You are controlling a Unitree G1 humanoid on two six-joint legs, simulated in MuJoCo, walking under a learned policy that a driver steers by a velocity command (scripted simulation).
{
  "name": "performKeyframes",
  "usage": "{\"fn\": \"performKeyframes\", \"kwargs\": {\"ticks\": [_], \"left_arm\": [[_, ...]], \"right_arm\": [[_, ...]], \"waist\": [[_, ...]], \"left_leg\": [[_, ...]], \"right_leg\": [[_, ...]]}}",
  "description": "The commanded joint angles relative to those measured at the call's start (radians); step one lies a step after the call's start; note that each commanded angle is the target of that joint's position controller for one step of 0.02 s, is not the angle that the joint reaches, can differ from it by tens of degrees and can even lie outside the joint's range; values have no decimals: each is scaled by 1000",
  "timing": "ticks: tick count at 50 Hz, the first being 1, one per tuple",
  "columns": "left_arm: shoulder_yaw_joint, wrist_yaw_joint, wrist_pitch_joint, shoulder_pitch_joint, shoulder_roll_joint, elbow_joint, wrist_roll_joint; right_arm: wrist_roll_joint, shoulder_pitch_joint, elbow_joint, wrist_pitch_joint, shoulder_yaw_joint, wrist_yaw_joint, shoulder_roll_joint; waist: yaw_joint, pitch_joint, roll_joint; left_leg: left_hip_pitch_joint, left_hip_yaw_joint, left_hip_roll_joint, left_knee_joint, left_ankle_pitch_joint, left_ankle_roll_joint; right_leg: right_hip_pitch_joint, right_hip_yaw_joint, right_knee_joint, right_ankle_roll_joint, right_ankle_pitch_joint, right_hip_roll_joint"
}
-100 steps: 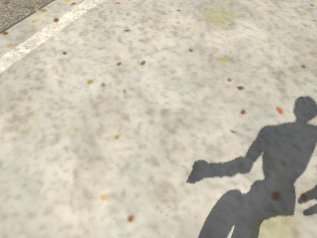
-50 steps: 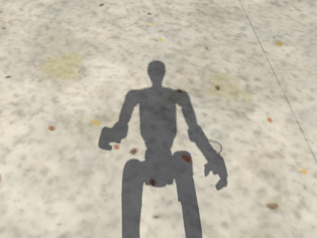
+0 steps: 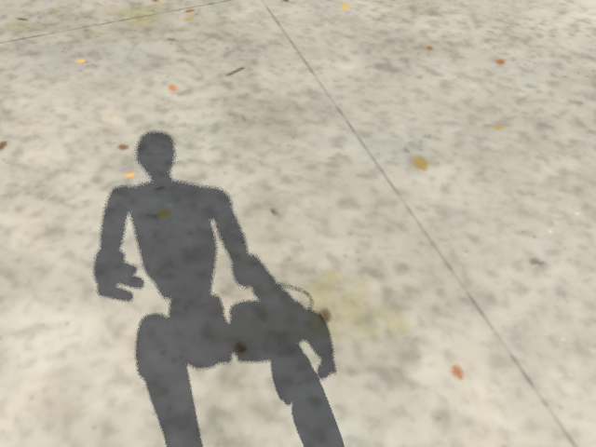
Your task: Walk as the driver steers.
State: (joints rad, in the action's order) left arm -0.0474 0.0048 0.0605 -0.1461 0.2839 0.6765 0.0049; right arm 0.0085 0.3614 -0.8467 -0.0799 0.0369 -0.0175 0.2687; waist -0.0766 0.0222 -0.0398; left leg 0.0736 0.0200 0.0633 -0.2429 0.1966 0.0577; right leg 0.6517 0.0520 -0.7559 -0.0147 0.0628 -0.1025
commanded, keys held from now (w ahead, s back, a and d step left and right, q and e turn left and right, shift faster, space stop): w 0.18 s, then w+q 0.54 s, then q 0.26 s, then no key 0.02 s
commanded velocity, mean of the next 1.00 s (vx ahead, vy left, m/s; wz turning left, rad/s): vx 0.44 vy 0.00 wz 0.34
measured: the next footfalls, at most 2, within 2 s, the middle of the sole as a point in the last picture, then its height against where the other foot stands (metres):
right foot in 0.20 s outside the picture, level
left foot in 0.74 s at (231, 419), level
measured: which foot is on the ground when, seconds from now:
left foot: down 0.00-0.20, up 0.22-0.72, down 0.74-1.00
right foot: up 0.00-0.18, down 0.20-0.76, up 0.78-1.00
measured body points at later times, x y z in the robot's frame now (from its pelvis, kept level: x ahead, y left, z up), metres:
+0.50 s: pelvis +0.28 -0.06 +0.00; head +0.30 -0.06 +0.45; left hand +0.30 +0.22 -0.12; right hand +0.45 -0.32 -0.11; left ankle +0.39 +0.13 -0.68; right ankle +0.25 -0.15 -0.75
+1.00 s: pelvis +0.52 +0.03 -0.01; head +0.56 +0.07 +0.44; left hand +0.58 +0.36 -0.11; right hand +0.73 -0.19 -0.10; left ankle +0.52 +0.11 -0.75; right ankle +0.66 -0.11 -0.68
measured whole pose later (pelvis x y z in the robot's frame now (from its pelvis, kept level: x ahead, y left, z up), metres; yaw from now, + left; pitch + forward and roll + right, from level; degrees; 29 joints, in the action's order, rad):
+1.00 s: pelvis +0.52 +0.03 -0.01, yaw +25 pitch +3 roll -1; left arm -0.06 -0.03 0.06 -0.07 0.31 0.73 -0.01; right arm 0.01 0.23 -0.69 -0.01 0.08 0.00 0.30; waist -0.03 0.08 -0.02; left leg 0.30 -0.08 0.10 -0.41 0.15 0.09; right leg 0.64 0.10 -0.97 -0.08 0.30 -0.07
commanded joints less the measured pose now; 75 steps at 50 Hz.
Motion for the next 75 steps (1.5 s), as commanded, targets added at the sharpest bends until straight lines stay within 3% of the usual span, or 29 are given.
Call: {"fn": "performKeyframes", "kwargs": {"ticks": [1,6,9,10,11,12,13,15,20,31,34,36,37,38,39,40,41,43,47,56,59,60,61,62,63,65,72,74,75], "left_arm": [[-2,12,22,109,33,-84,7],[-9,37,33,183,59,-116,13],[-49,29,34,-52,134,-48,3],[-69,17,31,-230,197,-15,-10],[-86,16,25,-287,278,3,-12],[-63,15,22,-303,179,1,-3],[-48,11,24,-238,145,2,-2],[-33,13,30,-124,97,5,-11],[-39,12,66,-64,87,49,-19],[-60,-16,21,-179,159,150,3],[-70,-25,-4,-160,193,151,12],[-74,-35,-21,-133,213,143,16],[-67,-40,-19,-119,201,130,14],[-29,-31,1,-189,76,77,-27],[-16,-15,38,-187,85,68,-19],[-35,-5,54,-87,152,49,18],[-29,-7,61,-52,139,34,22],[-41,-26,45,-54,149,47,-11],[-31,-35,0,-86,100,42,-19],[-22,-11,-7,71,105,10,-9],[-29,-4,13,26,109,19,-21],[-33,-9,22,20,147,11,-41],[-39,-15,16,33,197,1,-57],[-19,-16,5,6,107,24,-53],[-4,-10,1,-8,69,30,-37],[-12,-5,-9,-2,106,42,-24],[-7,-9,-46,65,85,76,-8],[2,-2,-35,28,69,96,-17],[0,1,-30,11,61,97,-22]], "right_arm": [[9,-4,45,-8,42,9,182],[16,41,6,19,50,17,201],[15,7,9,33,50,25,204],[-5,8,34,30,28,26,156],[-7,140,50,11,-11,18,33],[14,90,32,-5,10,14,123],[39,-6,65,-14,30,10,181],[23,-85,81,-10,33,14,162],[20,-50,71,47,35,21,90],[12,-355,204,36,17,-34,50],[12,-330,232,41,34,-47,82],[15,-144,199,47,73,-42,145],[11,19,160,53,108,-25,211],[4,47,157,57,131,-3,331],[-7,31,203,44,115,-7,310],[-12,-7,209,35,94,-13,244],[-1,-56,208,28,86,-13,206],[9,-152,225,34,73,-3,157],[-9,-174,234,44,84,15,192],[-7,-142,201,90,65,47,163],[-1,-171,194,86,47,46,131],[-17,-133,193,77,34,45,93],[-31,-18,181,67,27,44,69],[-28,-8,173,74,28,48,91],[-19,-61,178,87,39,52,141],[-8,-128,175,119,53,58,156],[-8,-88,89,125,35,46,61],[-29,-127,110,124,41,47,120],[-24,-139,90,123,52,46,157]], "waist": [[-7,24,104],[0,43,115],[137,-109,112],[207,-254,39],[154,-391,-226],[199,-392,-167],[195,-227,-110],[136,-80,-31],[62,-7,-32],[161,82,14],[115,30,-30],[0,-83,-45],[-86,-159,3],[-8,-245,259],[-7,-424,232],[-37,-355,130],[-4,-230,86],[68,-114,40],[114,-124,86],[44,-139,162],[91,-108,164],[76,-133,93],[3,-179,-89],[25,-217,-178],[59,-198,-154],[82,-159,-107],[48,-123,-119],[75,-109,-40],[118,-76,89]], "left_leg": [[36,-121,-241,100,-242,141],[-106,-145,-312,27,-317,117],[-82,-80,-253,-256,-652,67],[114,-56,-202,-533,-445,33],[520,-24,-24,-901,211,-36],[634,-156,-43,-1028,376,-31],[694,-155,-88,-1051,301,-22],[641,-123,-161,-958,155,-31],[561,-141,-197,-859,13,-65],[642,-12,-159,-399,-212,-22],[540,63,-91,-382,-66,28],[281,102,-12,-355,-21,81],[9,31,-16,-282,-112,123],[-356,-430,-283,-275,-256,277],[-477,-823,-437,-147,-366,413],[-417,-647,-398,-146,-513,353],[-274,-483,-344,-158,-595,305],[-21,-340,-266,-119,-620,240],[154,-257,-210,-97,-759,231],[122,-307,-207,-186,-465,148],[127,-349,-178,-274,-333,96],[169,-320,-115,-344,-212,45],[273,-233,-12,-456,145,-11],[303,-185,-5,-530,383,-69],[333,-176,-31,-596,425,-95],[382,-165,-47,-718,424,-130],[84,-42,-49,-194,11,-115],[26,-135,-138,-169,-96,-64],[126,-143,-139,-195,26,-23]], "right_leg": [[-53,-37,138,-4,-137,28],[-56,-31,241,44,-46,51],[-415,-86,294,110,-17,108],[-731,71,247,172,-49,-42],[-1077,524,319,325,146,-289],[-1049,645,416,316,293,-299],[-919,493,443,270,280,-268],[-673,287,508,232,130,-191],[-491,51,630,223,-53,-152],[-724,-204,592,169,-234,-172],[-791,-244,444,137,-622,-184],[-747,-274,166,105,-829,-158],[-579,-284,-93,58,-681,-110],[-136,-267,-482,-20,137,56],[17,-26,-682,-37,595,179],[74,55,-693,-19,533,109],[80,38,-613,-8,457,69],[-7,22,-475,-21,365,15],[-111,0,-296,-70,271,48],[-212,14,96,-63,60,92],[-345,3,324,3,-79,88],[-460,101,349,45,-365,-18],[-599,253,308,168,-678,-175],[-601,380,333,295,-629,-268],[-594,416,364,314,-501,-260],[-569,369,392,273,-299,-216],[-415,126,389,157,3,-45],[-347,104,372,77,177,-14],[-373,26,368,38,242,54]]}}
